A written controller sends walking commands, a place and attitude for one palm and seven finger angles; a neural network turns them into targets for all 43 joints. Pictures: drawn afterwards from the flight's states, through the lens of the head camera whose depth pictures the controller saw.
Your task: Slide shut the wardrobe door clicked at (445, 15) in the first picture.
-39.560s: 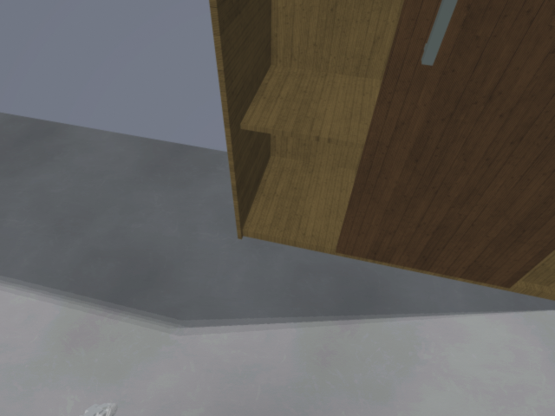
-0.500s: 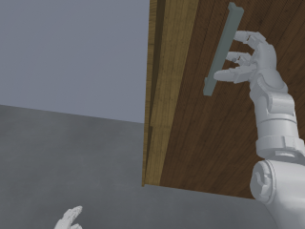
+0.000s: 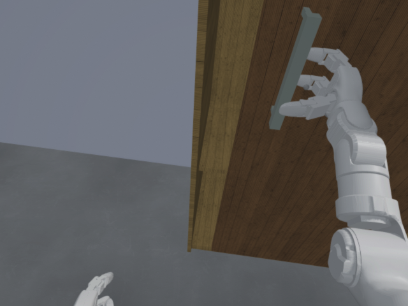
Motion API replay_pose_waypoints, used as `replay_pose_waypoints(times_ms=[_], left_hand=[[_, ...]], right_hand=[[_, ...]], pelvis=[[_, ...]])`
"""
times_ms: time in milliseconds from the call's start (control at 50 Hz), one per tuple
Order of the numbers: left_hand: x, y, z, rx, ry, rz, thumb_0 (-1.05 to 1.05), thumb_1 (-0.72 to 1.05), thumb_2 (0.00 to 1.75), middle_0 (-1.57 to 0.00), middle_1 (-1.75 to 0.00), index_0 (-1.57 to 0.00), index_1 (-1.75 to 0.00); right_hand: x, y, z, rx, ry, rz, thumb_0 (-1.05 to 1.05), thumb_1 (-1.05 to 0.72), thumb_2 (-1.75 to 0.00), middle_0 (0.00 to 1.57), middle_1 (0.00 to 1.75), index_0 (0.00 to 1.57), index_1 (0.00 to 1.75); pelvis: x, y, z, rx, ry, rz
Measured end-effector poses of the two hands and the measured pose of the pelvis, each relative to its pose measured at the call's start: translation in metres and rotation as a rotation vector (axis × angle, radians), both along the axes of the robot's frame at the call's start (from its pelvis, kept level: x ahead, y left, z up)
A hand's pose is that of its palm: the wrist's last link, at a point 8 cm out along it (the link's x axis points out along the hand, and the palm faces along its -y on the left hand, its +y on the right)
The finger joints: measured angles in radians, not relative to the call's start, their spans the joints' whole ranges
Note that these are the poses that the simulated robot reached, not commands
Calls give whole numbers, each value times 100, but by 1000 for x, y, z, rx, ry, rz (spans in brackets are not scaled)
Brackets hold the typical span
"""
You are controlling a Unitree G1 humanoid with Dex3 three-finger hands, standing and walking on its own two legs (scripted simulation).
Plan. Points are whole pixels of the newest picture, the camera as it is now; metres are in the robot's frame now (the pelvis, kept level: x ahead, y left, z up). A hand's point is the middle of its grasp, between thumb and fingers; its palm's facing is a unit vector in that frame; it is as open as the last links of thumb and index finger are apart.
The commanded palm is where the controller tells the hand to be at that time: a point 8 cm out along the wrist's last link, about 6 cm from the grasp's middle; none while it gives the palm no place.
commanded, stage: slide the fingers in behind the handle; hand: right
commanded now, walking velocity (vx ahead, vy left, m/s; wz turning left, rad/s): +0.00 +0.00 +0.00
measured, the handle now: (288, 74) +0.50 -0.11 +0.25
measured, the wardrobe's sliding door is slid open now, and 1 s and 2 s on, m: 0.10 0.10 0.10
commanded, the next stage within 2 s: grip the handle and tug to test in 1.44 s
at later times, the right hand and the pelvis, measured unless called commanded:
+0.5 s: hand (294, 84) +0.44 -0.10 +0.26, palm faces +0.03 +1.00 +0.01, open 14.0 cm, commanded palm +0.41 -0.16 +0.25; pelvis +0.00 +0.01 +0.00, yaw -1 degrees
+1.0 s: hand (282, 83) +0.44 -0.08 +0.26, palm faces +0.03 +1.00 +0.01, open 14.0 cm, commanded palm +0.42 -0.14 +0.25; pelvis +0.00 +0.01 +0.00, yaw +0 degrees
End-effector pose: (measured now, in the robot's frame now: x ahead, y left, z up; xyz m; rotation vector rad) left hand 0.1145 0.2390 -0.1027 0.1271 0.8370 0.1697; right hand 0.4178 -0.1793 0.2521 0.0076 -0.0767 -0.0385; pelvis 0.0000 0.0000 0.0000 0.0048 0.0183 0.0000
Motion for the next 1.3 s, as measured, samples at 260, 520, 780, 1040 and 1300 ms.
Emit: replay_pose_waypoints(times_ms=[260,520,780,1040,1300], left_hand=[[30,-5,8,1,-57,-57,1,91,90,-20,-30,-20,-30],[14,0,1,-6,-10,-33,1,91,90,-20,-30,-20,-30],[5,2,-3,-3,18,-24,1,91,90,-20,-30,-20,-30],[10,1,-1,-5,7,-20,1,91,90,-20,-30,-20,-30],[11,2,-1,7,16,-22,1,91,90,-20,-30,-20,-30]], right_hand=[[-10,10,5,-4,14,-7,-2,51,-30,31,120,29,120],[-5,25,6,2,3,9,-2,50,-30,30,120,29,120],[-3,40,3,-4,19,18,-2,50,-30,30,120,28,119],[0,43,3,4,17,10,-2,50,-30,30,120,30,120],[4,39,0,2,28,7,-2,50,-30,30,120,30,120]], pelvis=[[-3,5,0,-1,-13,-18],[-1,6,0,-3,-11,-14],[-1,6,0,-3,-10,-12],[0,7,1,-4,-9,-6],[1,5,0,-3,-5,-11]])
